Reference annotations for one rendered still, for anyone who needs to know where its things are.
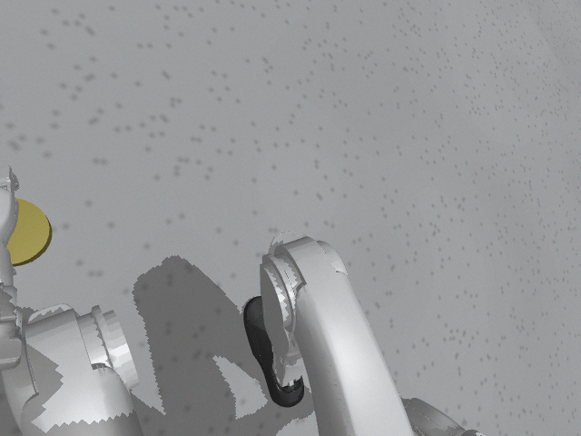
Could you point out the left robot arm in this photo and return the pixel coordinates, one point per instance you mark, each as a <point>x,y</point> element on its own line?
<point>10,317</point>

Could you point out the left robot hand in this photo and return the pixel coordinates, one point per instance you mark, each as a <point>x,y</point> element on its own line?
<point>8,205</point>

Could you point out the right robot foot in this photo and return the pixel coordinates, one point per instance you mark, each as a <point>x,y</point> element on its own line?
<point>261,349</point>

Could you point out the right robot hand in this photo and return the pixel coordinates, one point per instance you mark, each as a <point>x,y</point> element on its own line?
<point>426,420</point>

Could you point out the tin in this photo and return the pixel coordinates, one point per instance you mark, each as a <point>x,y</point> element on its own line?
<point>32,234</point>

